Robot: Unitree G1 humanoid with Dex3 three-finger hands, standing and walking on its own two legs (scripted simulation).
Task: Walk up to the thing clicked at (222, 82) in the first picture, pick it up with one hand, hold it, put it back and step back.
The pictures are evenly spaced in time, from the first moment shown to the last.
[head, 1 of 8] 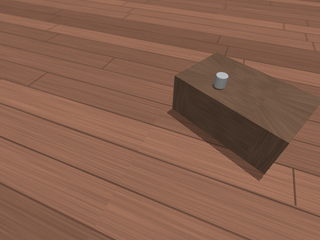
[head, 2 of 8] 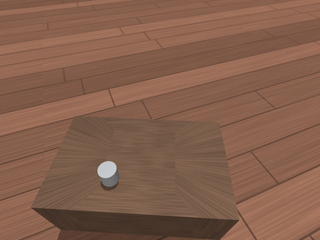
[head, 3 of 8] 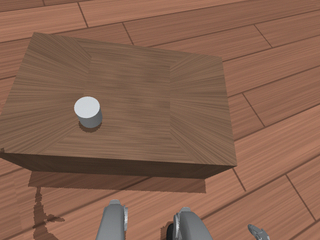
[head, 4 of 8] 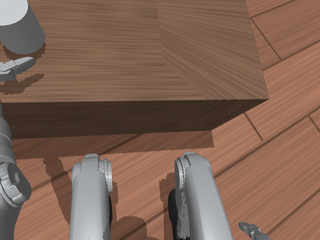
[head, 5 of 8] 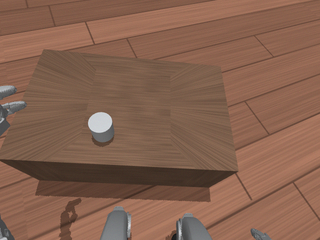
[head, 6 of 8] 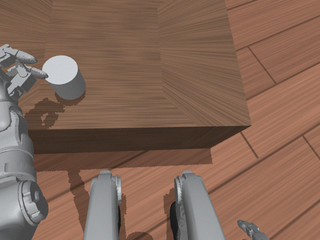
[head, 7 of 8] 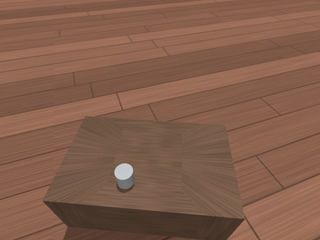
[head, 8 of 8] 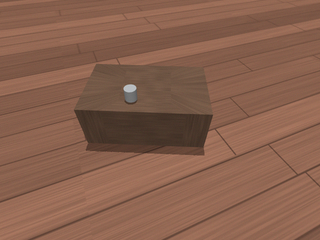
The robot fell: no
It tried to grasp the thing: yes
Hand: left
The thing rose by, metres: 0.01
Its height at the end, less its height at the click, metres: +0.00
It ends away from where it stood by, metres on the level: 0.05
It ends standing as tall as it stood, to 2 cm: yes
